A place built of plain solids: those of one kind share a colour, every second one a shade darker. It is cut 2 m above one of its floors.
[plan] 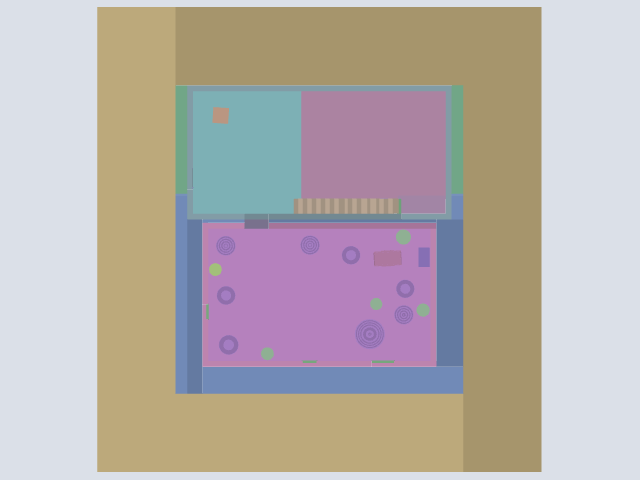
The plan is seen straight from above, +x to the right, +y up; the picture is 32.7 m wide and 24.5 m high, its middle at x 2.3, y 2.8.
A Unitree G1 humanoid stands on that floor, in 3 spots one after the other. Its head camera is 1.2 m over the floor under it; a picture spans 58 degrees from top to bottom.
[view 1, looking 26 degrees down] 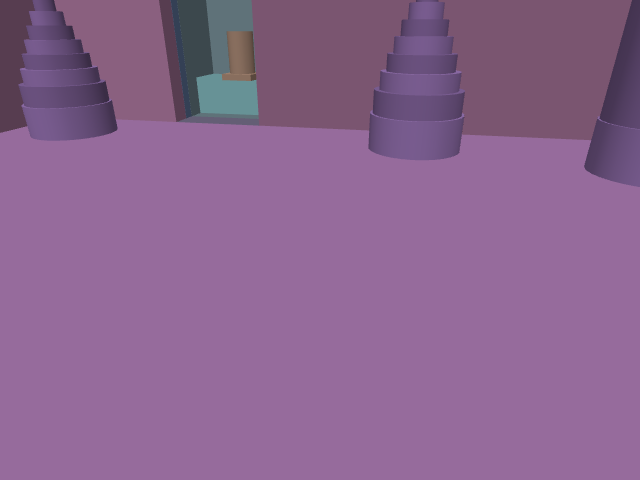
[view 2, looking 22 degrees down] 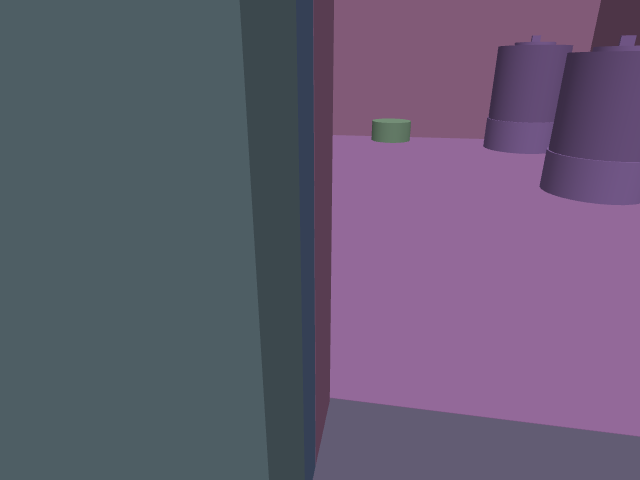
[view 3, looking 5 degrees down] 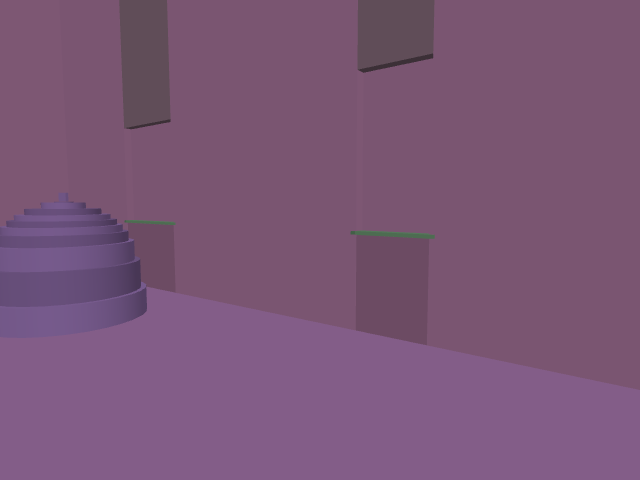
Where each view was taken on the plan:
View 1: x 1.77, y -2.38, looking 102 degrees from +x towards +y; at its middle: floor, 2.74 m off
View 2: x -0.50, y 4.70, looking -80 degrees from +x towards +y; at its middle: wall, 1.20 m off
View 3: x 0.00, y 0.00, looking -53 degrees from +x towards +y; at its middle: wall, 4.24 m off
